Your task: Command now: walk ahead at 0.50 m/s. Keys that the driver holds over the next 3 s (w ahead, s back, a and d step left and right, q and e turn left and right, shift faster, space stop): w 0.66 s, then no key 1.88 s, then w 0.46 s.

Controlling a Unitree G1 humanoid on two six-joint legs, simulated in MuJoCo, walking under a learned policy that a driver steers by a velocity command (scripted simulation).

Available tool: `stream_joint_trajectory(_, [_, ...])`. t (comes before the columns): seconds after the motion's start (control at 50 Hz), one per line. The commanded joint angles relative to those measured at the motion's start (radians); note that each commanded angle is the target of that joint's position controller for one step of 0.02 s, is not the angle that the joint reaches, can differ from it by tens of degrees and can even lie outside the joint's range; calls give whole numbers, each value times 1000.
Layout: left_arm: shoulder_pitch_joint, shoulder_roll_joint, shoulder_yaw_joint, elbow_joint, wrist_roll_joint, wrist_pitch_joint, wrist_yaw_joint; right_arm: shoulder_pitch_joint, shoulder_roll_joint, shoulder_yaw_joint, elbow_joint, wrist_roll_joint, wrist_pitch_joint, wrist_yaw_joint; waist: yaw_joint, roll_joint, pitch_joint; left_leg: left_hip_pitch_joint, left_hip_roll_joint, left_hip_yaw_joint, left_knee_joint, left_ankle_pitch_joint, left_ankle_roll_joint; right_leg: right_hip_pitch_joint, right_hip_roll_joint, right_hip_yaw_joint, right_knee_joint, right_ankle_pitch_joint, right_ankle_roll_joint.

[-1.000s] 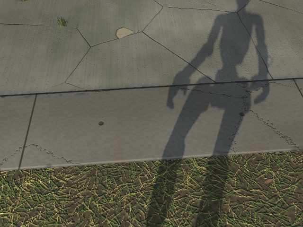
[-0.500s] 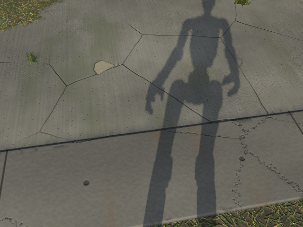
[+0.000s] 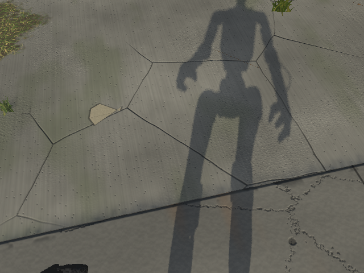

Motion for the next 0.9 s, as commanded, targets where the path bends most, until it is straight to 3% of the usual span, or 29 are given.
stream_joint_trajectory(0.02, [180,129,37,6,2,7,3,-93,-123,-26,-117,3,-37,3,95,-66,-102,-486,103,-25,199,92,12,450,-300,422,-290,-22,-198])
stream_joint_trajectory(0.04, [139,102,29,1,8,0,0,-79,-116,-33,-111,-9,-24,-2,56,-80,-73,-422,135,-33,143,142,8,353,-262,356,-326,27,-182])
stream_joint_trajectory(0.06, [120,100,30,4,10,-5,-4,-51,-95,-31,-102,-10,-10,-3,32,-102,-62,-369,144,-32,118,172,-1,287,-243,319,-360,48,-182])
stream_joint_trajectory(0.08, [120,105,32,12,8,-12,-6,-34,-74,-29,-95,-11,1,-5,20,-104,-60,-345,145,-24,102,193,-10,251,-234,287,-382,85,-191])
stream_joint_trajectory(0.12, [138,127,39,33,9,-20,-1,-64,-68,-30,-108,-17,12,-10,14,-88,-36,-376,150,-21,40,263,-29,227,-226,231,-411,147,-203])
stream_joint_trajectory(0.18, [192,143,42,66,7,-15,15,-168,-58,-29,-140,-25,8,-11,41,-65,-10,-441,153,-19,-128,421,-44,267,-214,177,-423,195,-189])
stream_joint_trajectory(0.26, [256,167,46,102,-4,-4,26,-304,-30,-17,-174,-19,-4,4,92,-65,16,-403,115,17,-357,569,-39,307,-195,119,-421,168,-155])
stream_joint_trajectory(0.32, [312,177,49,137,-11,9,29,-388,-33,-13,-209,-10,-10,19,125,-64,39,-420,96,23,-442,546,-28,393,-230,129,-387,150,-155])
stream_joint_trajectory(0.36, [327,182,52,153,-14,20,33,-417,-42,-14,-231,-7,-16,31,123,-72,46,-429,87,20,-482,483,-7,457,-263,144,-348,176,-145])
stream_joint_trajectory(0.4, [316,194,57,161,-16,30,37,-395,-61,-19,-235,-7,-22,40,99,-90,29,-373,71,30,-513,410,19,496,-281,152,-301,250,-126])
stream_joint_trajectory(0.42, [301,201,58,162,-17,35,38,-350,-77,-26,-225,-8,-24,40,69,-101,3,-295,48,52,-526,380,35,503,-275,144,-250,363,-114])
stream_joint_trajectory(0.44, [279,200,56,160,-18,40,40,-246,-102,-42,-195,-12,-25,36,9,-95,-57,-142,13,86,-556,387,58,486,-238,108,-130,520,-92])
stream_joint_trajectory(0.46, [280,170,44,152,-9,42,42,-79,-158,-68,-147,-17,-25,27,-57,-62,-174,116,42,57,-529,427,95,385,-180,62,81,518,-60])
stream_joint_trajectory(0.48, [362,84,16,123,5,28,39,61,-260,-92,-129,-38,-22,18,-58,121,-344,514,297,-305,-520,403,222,38,-62,5,471,180,5])
stream_joint_trajectory(0.5, [399,45,1,139,-2,5,32,95,-232,-84,-113,-19,-14,22,-53,287,-437,661,407,-674,-686,249,316,-207,49,94,698,-412,32])
stream_joint_trajectory(0.52, [325,150,28,127,-26,-11,24,51,-168,-63,-120,-11,-12,22,-66,188,-319,580,379,-608,-719,140,270,-319,-16,166,791,-400,18])
stream_joint_trajectory(0.54, [239,162,30,101,-39,-19,22,-17,-136,-53,-135,-14,-9,19,-49,126,-201,443,343,-468,-733,154,232,-346,-67,133,778,-316,6])
stream_joint_trajectory(0.56, [196,150,30,92,-27,-17,26,-85,-112,-45,-142,-22,-9,21,-17,57,-116,291,301,-366,-769,222,214,-313,-109,111,709,-232,9])
stream_joint_trajectory(0.58, [193,145,37,94,-14,-6,31,-128,-81,-36,-149,-32,-14,23,16,63,-76,189,264,-297,-802,284,199,-257,-142,116,643,-176,11])
stream_joint_trajectory(0.62, [235,107,34,109,-11,18,34,-149,-74,-36,-144,-33,-24,27,54,83,-61,92,234,-225,-858,355,204,-173,-158,113,587,-127,23])
stream_joint_trajectory(0.66, [215,93,33,102,-5,32,40,-130,-97,-43,-126,-29,-33,22,64,63,-38,67,230,-169,-891,430,216,-195,-165,107,521,-71,42])
stream_joint_trajectory(0.72, [141,75,29,79,11,31,43,-111,-115,-46,-101,-35,-23,5,62,42,-15,69,200,-48,-857,803,195,-198,-147,86,333,60,69])
stream_joint_trajectory(0.78, [41,45,17,60,10,20,29,-79,-124,-44,-78,-27,-10,-8,23,51,-33,61,147,45,-829,862,151,-86,-94,42,118,242,65])
stream_joint_trajectory(0.86, [-17,70,21,35,9,16,13,-52,-128,-43,-38,-21,12,-14,8,74,-48,153,185,16,-759,826,146,-38,-63,59,10,241,44])
stream_joint_trajectory(0.9, [19,102,31,42,17,9,8,-80,-130,-46,-31,-14,23,-20,39,77,-66,197,200,-16,-681,802,126,8,-56,67,-49,189,15])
